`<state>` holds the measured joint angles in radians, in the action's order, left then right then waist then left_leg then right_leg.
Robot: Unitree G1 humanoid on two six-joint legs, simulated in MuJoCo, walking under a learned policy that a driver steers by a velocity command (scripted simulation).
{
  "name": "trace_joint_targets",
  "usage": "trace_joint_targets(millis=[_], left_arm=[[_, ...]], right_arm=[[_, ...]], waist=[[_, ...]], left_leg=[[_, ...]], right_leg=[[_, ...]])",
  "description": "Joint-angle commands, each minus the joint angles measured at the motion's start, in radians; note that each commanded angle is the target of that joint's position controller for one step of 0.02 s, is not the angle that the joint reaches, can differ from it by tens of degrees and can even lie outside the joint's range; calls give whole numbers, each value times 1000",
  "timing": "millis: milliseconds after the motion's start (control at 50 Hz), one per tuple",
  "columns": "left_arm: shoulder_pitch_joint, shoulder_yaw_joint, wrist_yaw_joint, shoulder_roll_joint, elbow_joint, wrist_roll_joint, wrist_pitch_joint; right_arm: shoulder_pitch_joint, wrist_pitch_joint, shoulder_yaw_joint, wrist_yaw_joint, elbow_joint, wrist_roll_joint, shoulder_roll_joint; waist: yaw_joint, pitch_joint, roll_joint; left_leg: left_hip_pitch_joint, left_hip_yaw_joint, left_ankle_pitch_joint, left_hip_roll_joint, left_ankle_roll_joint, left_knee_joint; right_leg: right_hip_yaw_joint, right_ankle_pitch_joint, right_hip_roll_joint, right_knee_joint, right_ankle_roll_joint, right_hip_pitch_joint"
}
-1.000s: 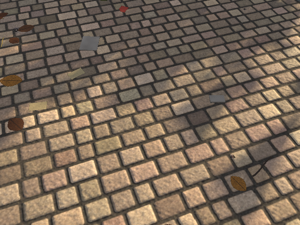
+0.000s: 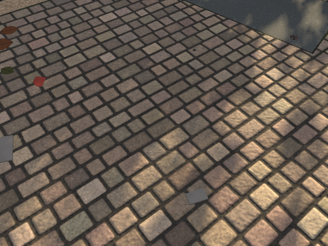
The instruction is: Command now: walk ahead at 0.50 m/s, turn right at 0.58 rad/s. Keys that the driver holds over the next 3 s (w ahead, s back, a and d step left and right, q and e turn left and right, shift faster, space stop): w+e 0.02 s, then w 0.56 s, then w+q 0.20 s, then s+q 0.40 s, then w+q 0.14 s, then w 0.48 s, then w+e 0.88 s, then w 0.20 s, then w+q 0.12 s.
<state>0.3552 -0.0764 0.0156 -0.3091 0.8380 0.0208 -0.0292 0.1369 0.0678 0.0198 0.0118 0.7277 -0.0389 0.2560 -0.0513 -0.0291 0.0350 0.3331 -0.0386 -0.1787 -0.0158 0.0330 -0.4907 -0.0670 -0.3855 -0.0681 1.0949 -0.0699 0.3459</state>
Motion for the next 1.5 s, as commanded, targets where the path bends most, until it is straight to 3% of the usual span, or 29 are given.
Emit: trace_joint_targets(millis=[20, 100, 280, 320, 360, 380, 400, 420, 440, 460, 500, 580, 700, 800, 840, 880, 900, 920, 940, 960, 1000, 1040, 1180, 1260, 1360, 1440, 1460, 1480, 1500], left_arm=[[8, -7, 24, -49, -65, 19, 15], [-79, 6, 39, -19, -102, 21, 21], [-366, 48, 49, 7, -186, 17, 0], [-363, 47, 39, -6, -187, 21, -6], [-207, 36, 24, -22, -132, 31, -22], [-44, 18, 12, -63, -74, 45, -33], [115, -8, -4, -162, -53, 63, -36], [129, -25, -12, -219, -43, 27, -24], [60, -16, -13, -168, -42, -4, -20], [-15, 0, -11, -110, -45, -6, -24], [-88, 19, -7, -40, -42, -9, -36], [-46, 17, -8, -43, 3, -16, -62], [28, 19, -12, -36, 55, -3, -72], [68, 25, -31, -38, 97, 0, -72], [56, 23, -45, -58, 105, -2, -65], [34, 13, -57, -90, 103, -5, -52], [24, 11, -58, -100, 94, -18, -49], [46, 21, -56, -52, 50, -22, -52], [150, 32, -53, 6, 27, -60, -44], [88, 25, -54, -45, 37, -20, -29], [-28, 27, -52, -29, 9, -4, -18], [-23, 23, -52, -27, -2, 18, 26], [-104, 11, -66, -29, -62, 6, 107], [-148, 6, -44, -49, -88, 22, 98], [-120, 16, -38, -41, -87, 4, 54], [145, 19, -59, -36, 0, -2, 25], [114, 14, -72, -79, 3, 3, 15], [13, 5, -70, -146, -47, 19, 9], [-29, -8, -62, -160, -32, 23, 4]], right_arm=[[118, 21, 30, 0, -5, 11, 94], [183, 49, 37, -16, 39, 21, 105], [312, 31, 44, -21, 141, 24, 139], [331, 19, 47, -18, 165, 23, 155], [332, 6, 46, -14, 184, 30, 162], [335, 5, 37, -13, 179, 34, 140], [339, 10, 15, -18, 122, 46, 67], [388, 6, 21, -20, 115, 41, 59], [286, -3, 44, -14, 113, 22, 136], [244, 4, 39, -21, 98, 28, 110], [257, -9, 36, -27, 121, 18, 81], [232, -38, 36, -48, 124, 1, 49], [21, -38, 28, -55, 68, 17, 31], [-99, -29, 15, -61, 21, 6, 21], [-48, -17, 18, -58, 30, -3, 24], [156, -1, 36, -49, 89, -10, 63], [267, 12, 51, -44, 121, -23, 100], [328, 15, 76, -33, 122, -21, 203], [317, 3, 97, -28, 106, 16, 276], [284, -14, 97, -23, 84, 61, 241], [126, -42, 67, -8, 59, 54, 129], [99, -61, 56, -1, 56, 46, 101], [64, -97, 77, -5, 16, 26, 168], [70, -112, 86, -2, 6, 26, 174], [106, -112, 100, -8, 23, 14, 182], [-6, -118, 90, -7, -4, 17, 118], [82, -113, 72, 0, 15, 34, 34], [67, -91, 65, -1, -12, 27, 37], [21, -77, 77, -13, -19, 13, 102]], waist=[[47, 22, -152], [45, 19, -131], [99, -39, -133], [90, -37, -137], [10, 47, -115], [-49, 152, -80], [-98, 301, 82], [-63, 358, 206], [-50, 214, 60], [-11, 101, 47], [54, 21, 40], [85, 0, 34], [39, -66, 23], [16, -103, 3], [38, -62, 24], [107, 55, 47], [163, 120, 11], [160, 237, -133], [96, 442, -287], [122, 453, -87], [71, 170, -18], [36, 107, -44], [38, 142, -110], [61, 122, -193], [66, 102, -196], [-74, -7, -124], [-16, -1, 148], [23, -48, 137], [56, -111, 49]], left_leg=[[-211, 264, 42, 266, 103, 291], [-226, 164, 202, 266, 138, 331], [-275, 15, 337, 252, 120, 326], [-333, 16, 456, 272, 117, 267], [-341, -33, 699, 243, 94, 43], [-234, -63, 610, 204, 73, -151], [37, -105, 206, 131, 37, -488], [277, -39, -375, -13, 20, -727], [362, 60, -301, 52, 32, -765], [354, 62, -215, 82, 37, -723], [255, 53, -144, 121, 22, -623], [241, 30, -54, 127, -9, -565], [335, 52, 151, 102, -11, -341], [291, -25, 183, 68, 36, -148], [199, -81, 126, 6, 60, -106], [-7, -94, 113, -67, 94, -44], [-176, -51, 306, -45, 120, 69], [-438, 199, 888, 205, 193, -37], [-703, 561, 1478, 469, 415, -72], [-608, 463, 1372, 418, 394, -15], [-320, 331, 974, 292, 304, 88], [-157, 272, 854, 216, 255, 129], [-40, 327, 478, 164, 185, 158], [-51, 485, -368, 119, 163, 301], [-79, 540, -468, 131, 168, 316], [209, 404, -478, -12, 48, 208], [321, 260, -456, -108, 26, -162], [461, 194, -276, -171, 13, -335], [453, 266, -150, -97, 17, -388]], right_leg=[[-7, 68, 103, 51, 20, 241], [-24, 159, 100, -7, 33, 308], [122, 289, 97, -464, 15, 193], [143, 217, 79, -516, -15, 150], [170, 212, 22, -623, -56, -75], [123, 215, 54, -628, -85, -314], [-223, 105, 343, -656, -161, -609], [-597, 173, 510, -784, -253, -696], [-472, 183, 443, -786, -222, -594], [-340, 255, 396, -814, -194, -455], [-183, 353, 305, -882, -136, -278], [-83, 439, 264, -958, -149, -217], [68, 485, 258, -1001, -118, -266], [168, 694, 283, -946, -86, -370], [207, 1049, 274, -788, -54, -414], [222, 1162, 252, -494, -21, -405], [245, 956, 208, -268, 10, -315], [269, 297, 112, 75, 48, -71], [135, -299, -46, 396, 80, 190], [23, -174, 37, 387, 83, 192], [24, -78, 96, 263, 90, 232], [24, -42, 102, 172, 102, 169], [11, 33, 62, 100, 112, 179], [12, 52, 71, -71, 134, 192], [47, -84, 30, -320, 96, 50], [114, -13, 10, -841, -18, -359], [-175, -211, 237, -941, -33, -417], [-536, -408, 461, -1037, -106, -309], [-548, -457, 455, -1061, -139, -179]])
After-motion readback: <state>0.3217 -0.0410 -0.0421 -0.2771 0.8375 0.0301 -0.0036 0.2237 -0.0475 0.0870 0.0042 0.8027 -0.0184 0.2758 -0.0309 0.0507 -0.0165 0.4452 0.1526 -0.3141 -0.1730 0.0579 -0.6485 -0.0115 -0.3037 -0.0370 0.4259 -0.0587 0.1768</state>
